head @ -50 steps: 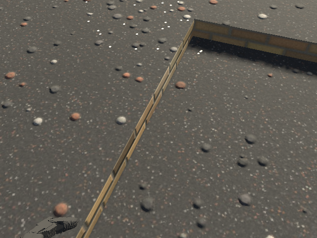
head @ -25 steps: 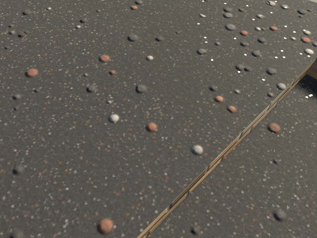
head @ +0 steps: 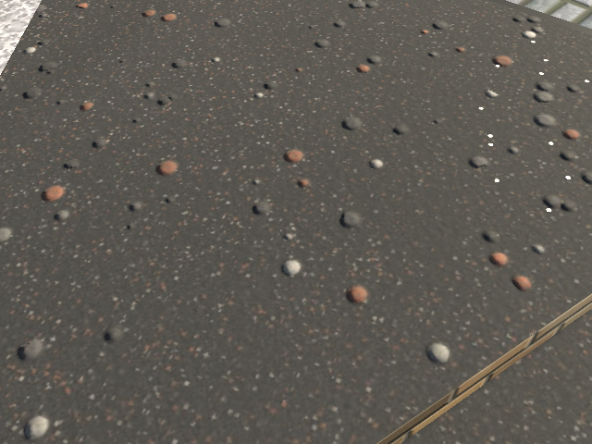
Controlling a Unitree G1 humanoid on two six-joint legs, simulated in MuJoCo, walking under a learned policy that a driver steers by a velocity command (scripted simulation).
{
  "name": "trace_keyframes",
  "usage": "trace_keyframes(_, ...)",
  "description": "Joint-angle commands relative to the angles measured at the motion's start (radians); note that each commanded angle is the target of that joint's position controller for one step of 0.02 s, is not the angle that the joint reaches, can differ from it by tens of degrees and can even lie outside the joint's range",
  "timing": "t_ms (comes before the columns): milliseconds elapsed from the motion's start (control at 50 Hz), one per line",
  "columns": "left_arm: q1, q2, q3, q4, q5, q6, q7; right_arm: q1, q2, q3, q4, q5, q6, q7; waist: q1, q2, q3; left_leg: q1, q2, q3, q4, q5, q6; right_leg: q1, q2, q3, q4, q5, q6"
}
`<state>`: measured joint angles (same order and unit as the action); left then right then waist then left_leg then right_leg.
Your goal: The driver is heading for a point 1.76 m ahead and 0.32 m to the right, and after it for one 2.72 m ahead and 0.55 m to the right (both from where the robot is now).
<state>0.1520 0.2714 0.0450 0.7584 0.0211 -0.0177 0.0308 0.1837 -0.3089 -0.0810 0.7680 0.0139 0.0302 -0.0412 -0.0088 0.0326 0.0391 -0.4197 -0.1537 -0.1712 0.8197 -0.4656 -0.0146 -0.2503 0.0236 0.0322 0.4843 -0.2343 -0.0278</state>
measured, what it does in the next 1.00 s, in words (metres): steps on the spot: left foot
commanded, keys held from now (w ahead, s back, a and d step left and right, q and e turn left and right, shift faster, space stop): no key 1.00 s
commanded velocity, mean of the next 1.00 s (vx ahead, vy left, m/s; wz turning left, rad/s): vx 0.01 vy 0.00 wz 0.07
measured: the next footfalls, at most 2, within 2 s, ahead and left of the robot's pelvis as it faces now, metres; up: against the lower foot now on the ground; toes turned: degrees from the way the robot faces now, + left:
left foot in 0.26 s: +0.02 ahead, +0.15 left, +0.00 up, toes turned -2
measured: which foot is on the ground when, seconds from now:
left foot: up 0.00-0.24, down 0.26-1.00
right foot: down 0.00-1.00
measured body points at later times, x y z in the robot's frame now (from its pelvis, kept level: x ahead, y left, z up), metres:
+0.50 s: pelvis +0.00 +0.01 +0.00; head +0.00 +0.02 +0.45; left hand +0.10 +0.29 -0.13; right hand +0.12 -0.24 -0.12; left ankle -0.02 +0.15 -0.74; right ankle +0.01 -0.11 -0.74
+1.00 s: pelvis -0.01 +0.03 +0.00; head +0.00 +0.03 +0.45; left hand +0.05 +0.30 -0.14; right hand +0.07 -0.23 -0.14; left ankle -0.02 +0.15 -0.74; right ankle +0.01 -0.11 -0.74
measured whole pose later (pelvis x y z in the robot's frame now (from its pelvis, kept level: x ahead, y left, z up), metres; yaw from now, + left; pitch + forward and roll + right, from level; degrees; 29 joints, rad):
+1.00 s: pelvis -0.01 +0.03 +0.00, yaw +1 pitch -2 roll +0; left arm 0.18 0.26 0.02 1.06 0.00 0.00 0.04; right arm 0.18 -0.24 -0.01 1.05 -0.01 -0.02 -0.03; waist 0.02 -0.01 0.04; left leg -0.16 -0.02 -0.05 0.46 -0.27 0.00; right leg -0.21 -0.01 0.02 0.46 -0.22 0.02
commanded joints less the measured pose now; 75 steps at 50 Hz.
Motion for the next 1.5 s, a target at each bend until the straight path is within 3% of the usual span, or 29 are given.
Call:
trace_keyframes(20, -0.088, 0.113, 0.023, -0.076, -0.013, -0.022, -0.005, 0.096, -0.141, -0.050, -0.008, -0.006, 0.008, -0.019, -0.034, -0.136, -0.043, -0.103, 0.056, -0.026, 0.311, -0.030, -0.068, 0.077, -0.281, 0.261, -0.179, 0.289, -0.174)
trace_keyframes(40, -0.094, 0.097, 0.014, -0.069, -0.019, -0.023, -0.006, 0.096, -0.114, -0.043, -0.004, -0.008, 0.016, -0.020, -0.031, -0.138, -0.036, -0.094, 0.060, -0.031, 0.325, 0.004, -0.082, 0.073, -0.262, 0.228, -0.173, 0.327, -0.171)
trace_keyframes(100, -0.079, 0.084, 0.004, -0.040, -0.008, -0.018, -0.004, 0.028, -0.051, -0.017, -0.025, -0.001, 0.007, -0.016, -0.009, -0.168, -0.051, -0.030, 0.104, 0.038, 0.128, 0.062, -0.109, 0.108, -0.205, 0.141, -0.165, 0.376, -0.174)
trace_keyframes(140, -0.071, 0.113, 0.008, -0.026, -0.009, -0.010, -0.003, -0.023, -0.027, 0.002, -0.034, -0.006, -0.001, -0.008, 0.019, -0.186, -0.073, 0.054, 0.147, 0.102, -0.043, 0.050, -0.116, 0.128, -0.198, 0.132, -0.151, 0.391, -0.173)
trace_keyframes(180, -0.031, 0.152, 0.018, -0.007, -0.011, 0.000, -0.007, -0.051, -0.047, 0.004, -0.036, -0.001, -0.007, -0.002, 0.049, -0.195, -0.083, 0.102, 0.149, 0.131, -0.165, 0.047, -0.108, 0.152, -0.219, 0.168, -0.134, 0.411, -0.187)
trace_keyframes(220, -0.038, 0.156, 0.016, 0.004, -0.023, 0.003, -0.012, -0.017, -0.066, 0.000, -0.011, 0.001, -0.010, 0.000, 0.026, -0.191, -0.083, 0.168, 0.147, 0.146, -0.349, 0.171, -0.081, 0.156, -0.215, 0.180, -0.112, 0.410, -0.176)
trace_keyframes(240, -0.029, 0.149, 0.013, 0.014, -0.031, 0.001, -0.015, 0.000, -0.069, 0.001, 0.004, -0.006, -0.012, 0.001, 0.011, -0.177, -0.077, 0.233, 0.150, 0.143, -0.478, 0.302, -0.058, 0.135, -0.203, 0.172, -0.106, 0.411, -0.152)
trace_keyframes(260, -0.001, 0.138, 0.009, 0.025, -0.030, -0.008, -0.019, -0.005, -0.095, -0.001, 0.007, -0.017, -0.012, 0.000, 0.017, -0.150, -0.089, 0.314, 0.179, 0.097, -0.512, 0.403, -0.030, 0.095, -0.193, 0.171, -0.110, 0.378, -0.112)
trace_keyframes(280, 0.013, 0.124, 0.001, 0.022, -0.009, -0.026, -0.029, 0.006, -0.147, -0.008, 0.005, -0.026, -0.011, -0.006, 0.035, -0.068, -0.135, 0.419, 0.252, 0.039, -0.437, 0.607, 0.002, 0.034, -0.165, 0.134, -0.093, 0.315, -0.069)
trace_keyframes(300, 0.028, 0.117, 0.002, 0.026, -0.004, -0.037, -0.037, -0.004, -0.171, -0.018, 0.027, -0.019, -0.008, -0.001, 0.063, 0.034, -0.147, 0.392, 0.250, 0.045, -0.370, 0.564, 0.050, 0.034, -0.091, 0.053, -0.105, 0.194, -0.029)
trace_keyframes(320, -0.029, 0.121, 0.000, 0.033, 0.000, -0.039, -0.035, -0.017, -0.108, -0.006, 0.024, -0.016, -0.011, 0.009, 0.022, 0.010, -0.139, 0.341, 0.233, 0.052, -0.384, 0.456, 0.059, 0.066, -0.063, 0.018, -0.083, 0.123, 0.003)
trace_keyframes(340, -0.060, 0.107, -0.002, 0.035, -0.005, -0.035, -0.033, -0.022, -0.069, 0.007, 0.034, -0.026, -0.015, 0.013, 0.017, 0.007, -0.120, 0.306, 0.229, 0.049, -0.405, 0.391, 0.049, 0.069, -0.056, 0.008, -0.077, 0.095, 0.012)
trace_keyframes(380, -0.058, 0.093, -0.006, 0.054, -0.010, -0.016, -0.022, -0.038, -0.060, 0.014, 0.050, -0.031, -0.026, 0.015, 0.022, 0.027, -0.061, 0.252, 0.217, 0.051, -0.426, 0.352, 0.026, 0.059, -0.052, 0.006, -0.078, 0.091, 0.014)
trace_keyframes(500, -0.027, 0.104, -0.003, 0.117, -0.009, -0.002, -0.009, -0.032, -0.064, 0.025, 0.107, -0.026, -0.047, 0.013, 0.031, 0.018, -0.015, 0.197, 0.204, 0.056, -0.444, 0.294, 0.018, 0.076, -0.053, 0.007, -0.085, 0.085, 0.022)
trace_keyframes(840, 0.014, 0.107, -0.007, 0.246, -0.016, 0.005, 0.007, -0.007, -0.050, 0.049, 0.229, -0.021, -0.055, 0.013, 0.026, -0.021, -0.025, 0.202, 0.176, 0.083, -0.453, 0.320, 0.028, 0.088, -0.054, 0.000, -0.088, 0.114, 0.034)
trace_keyframes(1500, 0.086, 0.071, -0.013, 0.316, -0.021, 0.012, 0.018, 0.083, -0.028, 0.066, 0.303, -0.016, -0.055, 0.004, 0.020, -0.033, -0.010, 0.186, 0.158, 0.115, -0.447, 0.316, 0.021, 0.075, -0.047, -0.003, -0.081, 0.139, 0.022)
Keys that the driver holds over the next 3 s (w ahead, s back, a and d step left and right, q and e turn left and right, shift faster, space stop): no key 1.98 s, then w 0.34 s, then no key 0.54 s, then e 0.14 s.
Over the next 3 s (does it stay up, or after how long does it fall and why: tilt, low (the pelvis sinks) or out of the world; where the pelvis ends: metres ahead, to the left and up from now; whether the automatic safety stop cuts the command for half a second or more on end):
stays up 0.29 0.09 0.11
